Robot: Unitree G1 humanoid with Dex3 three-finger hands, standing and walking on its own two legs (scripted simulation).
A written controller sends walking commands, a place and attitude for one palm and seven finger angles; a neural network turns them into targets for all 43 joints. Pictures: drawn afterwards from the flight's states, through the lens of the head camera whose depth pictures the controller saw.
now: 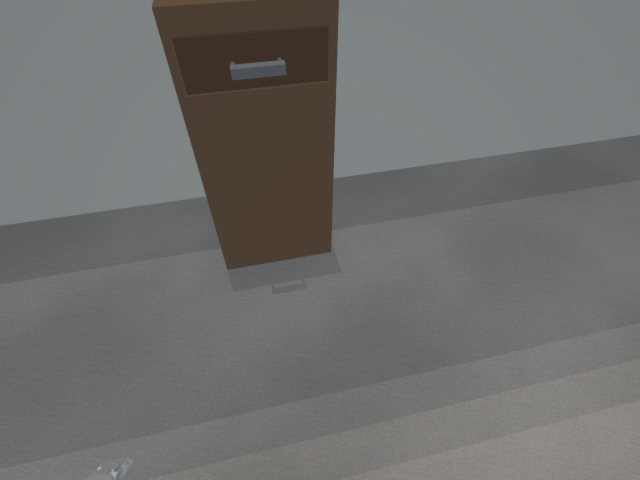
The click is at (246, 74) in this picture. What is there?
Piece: drawer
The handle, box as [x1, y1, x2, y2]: [230, 58, 286, 79]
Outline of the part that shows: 285,63 280,58 277,58 276,61 235,64 234,62 231,62 231,76 232,79 240,79 286,74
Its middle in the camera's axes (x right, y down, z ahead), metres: -0.16 -0.44 +0.98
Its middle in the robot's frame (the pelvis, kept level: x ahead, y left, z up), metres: +1.03 +0.21 +0.05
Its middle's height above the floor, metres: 0.82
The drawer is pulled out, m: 0.00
